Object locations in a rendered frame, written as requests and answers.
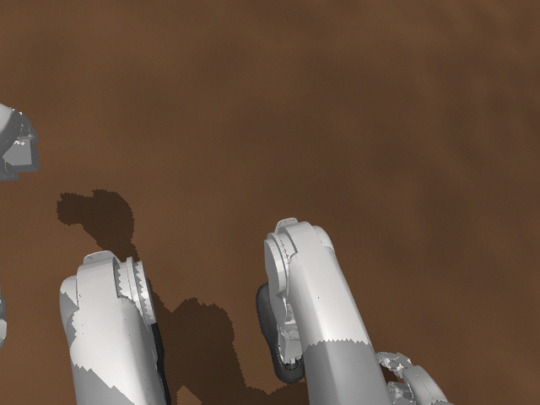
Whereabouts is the left robot foot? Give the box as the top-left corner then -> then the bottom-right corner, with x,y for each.
151,322 -> 171,405

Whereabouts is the right robot hand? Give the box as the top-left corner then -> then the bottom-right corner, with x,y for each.
376,352 -> 448,405

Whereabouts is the left robot hand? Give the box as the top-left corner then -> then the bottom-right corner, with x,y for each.
0,103 -> 39,181

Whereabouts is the small box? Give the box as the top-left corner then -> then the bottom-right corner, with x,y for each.
3,140 -> 40,173

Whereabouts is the right robot foot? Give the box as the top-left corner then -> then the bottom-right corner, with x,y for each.
256,283 -> 305,384

